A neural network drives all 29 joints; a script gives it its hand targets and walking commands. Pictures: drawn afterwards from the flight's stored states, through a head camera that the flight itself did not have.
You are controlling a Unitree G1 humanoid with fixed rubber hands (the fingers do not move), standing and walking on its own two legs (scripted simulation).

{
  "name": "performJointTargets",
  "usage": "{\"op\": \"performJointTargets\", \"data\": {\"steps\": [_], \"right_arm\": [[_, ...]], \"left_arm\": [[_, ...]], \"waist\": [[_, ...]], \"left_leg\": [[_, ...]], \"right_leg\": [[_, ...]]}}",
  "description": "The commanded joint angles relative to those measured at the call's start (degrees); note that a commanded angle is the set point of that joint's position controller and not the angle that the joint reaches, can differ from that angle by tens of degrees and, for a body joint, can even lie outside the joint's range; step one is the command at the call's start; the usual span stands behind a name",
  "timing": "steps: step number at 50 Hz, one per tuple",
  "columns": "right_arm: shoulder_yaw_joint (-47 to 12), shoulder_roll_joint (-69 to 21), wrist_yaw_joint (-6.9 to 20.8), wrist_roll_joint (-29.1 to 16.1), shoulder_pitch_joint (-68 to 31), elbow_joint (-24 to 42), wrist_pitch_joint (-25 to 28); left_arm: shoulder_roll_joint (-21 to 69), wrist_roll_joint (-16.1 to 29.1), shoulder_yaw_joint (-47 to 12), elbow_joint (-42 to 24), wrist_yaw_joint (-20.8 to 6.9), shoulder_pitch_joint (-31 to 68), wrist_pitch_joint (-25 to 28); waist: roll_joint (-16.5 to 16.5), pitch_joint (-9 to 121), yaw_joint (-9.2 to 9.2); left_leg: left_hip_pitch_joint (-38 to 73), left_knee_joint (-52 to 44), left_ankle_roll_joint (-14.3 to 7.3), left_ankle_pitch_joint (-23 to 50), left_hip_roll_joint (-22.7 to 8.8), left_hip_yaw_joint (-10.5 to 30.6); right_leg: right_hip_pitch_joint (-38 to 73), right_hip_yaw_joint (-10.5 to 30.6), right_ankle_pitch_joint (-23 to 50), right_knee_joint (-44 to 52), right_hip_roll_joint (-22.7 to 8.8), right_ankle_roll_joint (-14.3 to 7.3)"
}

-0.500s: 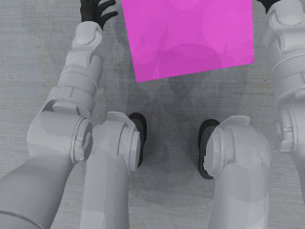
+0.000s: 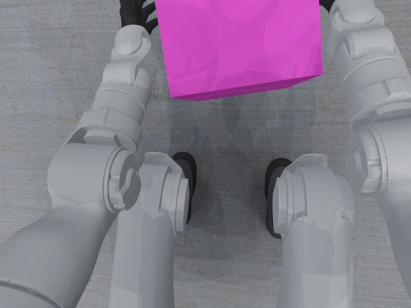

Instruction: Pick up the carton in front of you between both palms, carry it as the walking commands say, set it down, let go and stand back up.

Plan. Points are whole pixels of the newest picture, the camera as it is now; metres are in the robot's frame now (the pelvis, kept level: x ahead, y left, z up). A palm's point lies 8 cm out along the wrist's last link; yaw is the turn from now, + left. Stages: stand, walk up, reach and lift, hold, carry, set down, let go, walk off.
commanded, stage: reach and lift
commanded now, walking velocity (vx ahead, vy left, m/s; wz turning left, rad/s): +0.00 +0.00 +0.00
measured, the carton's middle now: (235, 34) +0.52 -0.03 -0.25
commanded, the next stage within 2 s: none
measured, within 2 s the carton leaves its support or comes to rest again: leaves its support in 0.08 s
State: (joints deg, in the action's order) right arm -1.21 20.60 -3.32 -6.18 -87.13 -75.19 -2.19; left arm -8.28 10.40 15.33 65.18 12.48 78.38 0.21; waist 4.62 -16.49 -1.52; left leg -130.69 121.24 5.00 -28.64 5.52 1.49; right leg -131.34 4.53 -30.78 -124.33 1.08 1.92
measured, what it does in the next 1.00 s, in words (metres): rises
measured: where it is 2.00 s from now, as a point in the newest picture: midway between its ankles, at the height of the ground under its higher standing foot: (228, 206)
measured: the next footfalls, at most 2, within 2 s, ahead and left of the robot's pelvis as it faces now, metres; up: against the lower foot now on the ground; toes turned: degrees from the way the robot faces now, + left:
none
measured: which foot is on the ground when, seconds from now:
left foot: down 0.00-1.00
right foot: down 0.00-1.00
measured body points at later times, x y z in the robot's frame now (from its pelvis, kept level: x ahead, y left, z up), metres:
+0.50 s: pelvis +0.00 +0.00 +0.06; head +0.26 -0.06 +0.42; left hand +0.50 +0.11 -0.02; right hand +0.50 -0.20 -0.02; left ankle +0.14 +0.13 -0.34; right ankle +0.11 -0.13 -0.34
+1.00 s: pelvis +0.04 +0.01 +0.19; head +0.24 -0.03 +0.59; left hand +0.49 +0.11 +0.13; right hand +0.47 -0.19 +0.12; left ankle +0.14 +0.13 -0.34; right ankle +0.11 -0.13 -0.34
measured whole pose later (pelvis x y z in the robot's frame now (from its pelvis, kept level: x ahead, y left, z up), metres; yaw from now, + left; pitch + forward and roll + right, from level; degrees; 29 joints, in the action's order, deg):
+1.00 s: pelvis +0.04 +0.01 +0.19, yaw -6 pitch +38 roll +1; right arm 16.4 0.9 -2.7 7.4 -43.5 -38.7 -17.2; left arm 6.8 -5.4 24.5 31.5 6.7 39.8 -16.5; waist 1.4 13.9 -1.3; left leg -97.3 89.1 3.8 -30.3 7.5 6.2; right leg -98.4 6.5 -29.2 -89.2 6.1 3.1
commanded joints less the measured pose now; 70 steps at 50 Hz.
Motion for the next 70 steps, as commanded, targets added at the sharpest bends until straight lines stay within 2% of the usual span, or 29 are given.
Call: {"op": "performJointTargets", "data": {"steps": [1,7,11,13,15,18,19,21,23,27,30,32,35,39,44,54,63,70], "right_arm": [[-8.0,-51.3,12.3,-0.1,-22.9,18.4,-0.9],[-11.4,-61.2,12.5,-2.4,-20.2,30.1,-3.5],[-14.9,-67.3,11.7,-3.2,-16.7,39.2,-6.8],[-15.2,-70.4,11.6,-2.7,-14.1,40.0,-9.3],[-13.8,-72.5,11.9,-0.9,-11.3,36.3,-11.5],[-7.4,-72.8,13.3,4.7,-8.7,27.2,-14.1],[-4.7,-72.4,13.7,6.7,-8.6,25.2,-14.8],[-0.7,-72.7,14.2,9.8,-9.2,23.3,-15.4],[1.6,-73.8,14.3,11.6,-9.9,22.9,-15.3],[3.1,-75.8,14.3,12.5,-8.3,23.9,-13.9],[2.5,-76.4,14.7,12.8,-5.1,23.6,-13.5],[1.0,-76.9,15.0,12.7,-2.9,25.0,-13.5],[-3.8,-78.9,15.2,10.4,-0.2,29.8,-13.4],[-10.9,-81.8,14.6,6.6,3.3,37.4,-13.6],[-14.1,-81.2,13.9,5.4,8.6,39.5,-14.1],[-11.6,-82.3,14.4,7.6,18.0,35.9,-13.3],[-11.6,-84.0,14.5,9.1,23.0,37.5,-12.5],[-13.0,-84.8,14.5,9.7,29.9,39.9,-13.4]], "left_arm": [[51.1,-1.6,-13.3,-14.5,-14.5,28.3,-3.3],[59.5,-0.4,-18.0,-23.5,-15.4,26.2,-6.4],[63.9,-0.1,-23.7,-33.9,-15.0,26.5,-9.3],[64.1,-1.1,-25.3,-37.7,-15.1,26.8,-11.1],[63.6,-3.3,-24.5,-36.2,-15.6,25.1,-13.2],[62.1,-9.8,-17.4,-27.4,-16.9,21.2,-16.0],[61.5,-12.1,-14.4,-25.7,-17.4,20.4,-16.7],[61.5,-15.3,-10.1,-23.8,-18.2,19.8,-17.6],[63.0,-16.2,-8.7,-22.7,-18.8,20.3,-17.6],[66.5,-14.0,-12.2,-24.3,-19.6,22.0,-16.6],[67.8,-14.4,-13.0,-21.6,-20.0,16.6,-16.7],[69.1,-15.0,-13.4,-20.7,-20.4,11.9,-16.9],[71.7,-13.5,-17.2,-23.6,-20.9,7.8,-16.9],[74.3,-9.4,-25.0,-29.9,-20.8,4.6,-16.9],[74.6,-7.9,-29.9,-32.0,-20.7,-0.3,-17.6],[75.3,-11.6,-27.8,-27.2,-20.0,-11.8,-16.8],[76.0,-12.7,-28.0,-26.9,-20.6,-17.3,-15.9],[75.8,-13.5,-28.9,-27.0,-21.8,-24.7,-16.8]], "waist": [[-9.1,69.7,2.82],[-9.8,86.9,1.54],[-10.9,100.3,1.97],[-10.8,99.6,1.95],[-10.6,90.2,1.03],[-10.7,71.4,-0.73],[-10.5,68.3,-1.07],[-9.8,66.0,-2.04],[-10.2,67.4,-1.54],[-8.6,74.5,0.66],[-7.4,76.8,0.61],[-7.3,78.6,0.11],[-7.4,84.0,-0.44],[-8.3,88.8,0.83],[-7.6,82.7,1.71],[-4.5,69.1,0.86],[-5.5,63.1,0.92],[-6.7,58.6,1.20]], "left_leg": [[30.4,-4.9,-1.5,16.7,4.9,-7.9],[34.8,-5.2,-1.2,22.7,5.4,-9.1],[38.9,-7.7,-1.1,21.0,6.0,-9.9],[38.9,-10.2,-1.3,16.4,6.2,-10.1],[36.5,-13.4,-1.8,8.6,5.7,-10.3],[28.3,-17.6,-3.1,-4.7,4.7,-10.4],[27.3,-18.5,-3.6,-6.3,4.7,-10.3],[27.1,-20.7,-4.0,-7.0,4.8,-10.1],[29.2,-23.1,-4.1,-5.8,4.8,-9.2],[36.1,-27.5,-3.0,0.0,5.2,-7.4],[40.3,-30.2,-2.2,3.6,5.4,-7.2],[42.4,-31.5,-2.0,5.8,5.7,-7.5],[46.5,-33.1,-1.7,10.1,5.9,-7.5],[53.4,-35.5,-1.2,16.2,5.8,-6.4],[57.8,-40.4,-1.1,14.8,5.6,-5.0],[67.6,-52.4,-2.1,10.9,4.8,-2.3],[78.7,-62.8,-3.1,11.1,3.7,-0.3],[89.5,-71.4,-3.7,16.4,2.6,1.4]], "right_leg": [[33.5,-5.8,18.2,10.2,4.2,-2.1],[44.4,-7.3,27.3,9.8,5.6,-1.8],[53.5,-8.8,28.0,12.5,6.4,-0.9],[53.8,-9.3,23.5,15.0,6.9,-0.7],[49.1,-9.5,14.2,18.5,7.4,-0.7],[39.9,-8.3,-3.0,25.0,7.6,-1.4],[39.0,-7.9,-6.3,26.5,7.8,-1.7],[40.0,-7.3,-8.5,28.7,7.8,-1.9],[42.1,-7.1,-6.9,30.5,7.8,-1.8],[47.3,-7.8,2.0,32.1,7.9,-2.0],[48.9,-8.4,6.7,33.7,8.1,-2.0],[51.1,-8.2,9.2,35.4,8.1,-1.6],[56.3,-7.9,14.1,37.3,8.1,-0.7],[63.7,-7.8,21.0,39.5,8.4,0.0],[67.0,-7.3,19.2,44.1,8.5,-0.3],[72.7,-5.0,14.3,55.2,8.3,-1.4],[85.2,-3.0,14.8,65.7,7.2,-1.6],[96.3,-1.5,20.3,74.5,6.2,-1.5]]}}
